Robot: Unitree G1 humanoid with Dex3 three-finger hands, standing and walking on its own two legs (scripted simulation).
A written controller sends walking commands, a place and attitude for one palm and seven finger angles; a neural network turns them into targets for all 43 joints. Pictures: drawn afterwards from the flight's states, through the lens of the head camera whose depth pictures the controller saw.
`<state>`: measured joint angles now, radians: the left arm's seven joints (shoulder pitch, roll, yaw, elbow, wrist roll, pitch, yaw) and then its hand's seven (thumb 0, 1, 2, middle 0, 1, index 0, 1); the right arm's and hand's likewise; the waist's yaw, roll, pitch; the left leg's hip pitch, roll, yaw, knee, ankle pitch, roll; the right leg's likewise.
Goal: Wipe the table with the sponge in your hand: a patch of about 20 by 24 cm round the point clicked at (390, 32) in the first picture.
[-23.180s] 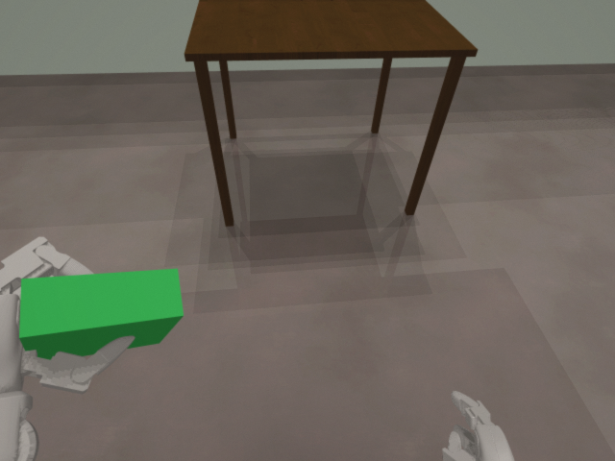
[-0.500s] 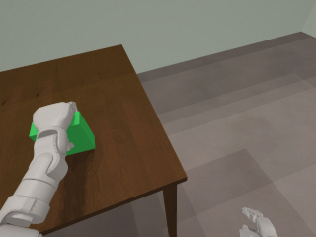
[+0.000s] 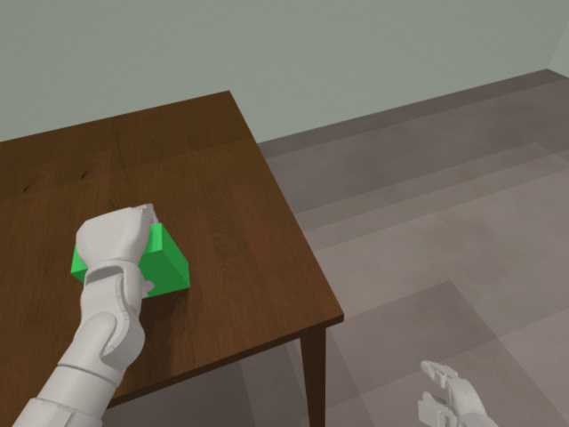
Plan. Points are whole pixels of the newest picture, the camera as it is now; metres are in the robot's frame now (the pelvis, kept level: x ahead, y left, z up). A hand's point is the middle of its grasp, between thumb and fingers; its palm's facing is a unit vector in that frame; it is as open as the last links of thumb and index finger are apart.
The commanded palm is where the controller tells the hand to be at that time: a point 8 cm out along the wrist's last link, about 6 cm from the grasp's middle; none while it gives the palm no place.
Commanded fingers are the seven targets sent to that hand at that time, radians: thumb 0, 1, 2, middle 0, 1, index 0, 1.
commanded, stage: wipe back along the middle lane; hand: left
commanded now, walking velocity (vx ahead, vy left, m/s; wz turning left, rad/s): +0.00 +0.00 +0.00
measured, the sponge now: (142, 273) +0.32 +0.26 +0.06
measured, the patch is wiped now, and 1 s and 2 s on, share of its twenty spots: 0.85 0.90 0.95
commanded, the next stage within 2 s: slide across to the third lane in 0.46 s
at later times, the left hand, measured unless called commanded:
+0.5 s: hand (138, 290) +0.26 +0.22 +0.10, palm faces +0.12 -0.09 -0.99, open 9.1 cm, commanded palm +0.21 +0.21 +0.12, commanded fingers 0.00 0.10 1.30 -1.20 -1.60 -1.20 -1.60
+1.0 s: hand (159, 294) +0.26 +0.19 +0.10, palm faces +0.08 -0.08 -0.99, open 9.1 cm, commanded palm +0.23 +0.16 +0.14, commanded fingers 0.00 0.10 1.30 -1.20 -1.60 -1.20 -1.60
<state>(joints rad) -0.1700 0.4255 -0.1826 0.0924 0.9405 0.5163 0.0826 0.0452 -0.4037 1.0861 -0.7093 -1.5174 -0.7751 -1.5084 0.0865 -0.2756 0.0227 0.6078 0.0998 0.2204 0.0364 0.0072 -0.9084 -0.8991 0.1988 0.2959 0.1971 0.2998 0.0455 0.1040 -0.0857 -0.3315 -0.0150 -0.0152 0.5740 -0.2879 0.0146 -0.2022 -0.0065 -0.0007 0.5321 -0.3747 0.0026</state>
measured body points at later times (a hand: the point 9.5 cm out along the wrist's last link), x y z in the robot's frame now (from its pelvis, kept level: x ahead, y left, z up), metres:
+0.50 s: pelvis +0.00 -0.02 +0.00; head -0.03 -0.07 +0.45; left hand +0.25 +0.22 +0.15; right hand +0.22 -0.24 -0.09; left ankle +0.00 +0.11 -0.73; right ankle -0.06 -0.13 -0.73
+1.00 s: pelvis -0.02 -0.02 +0.00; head -0.04 -0.08 +0.44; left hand +0.25 +0.19 +0.15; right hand +0.22 -0.22 -0.09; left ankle +0.00 +0.11 -0.73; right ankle -0.06 -0.13 -0.73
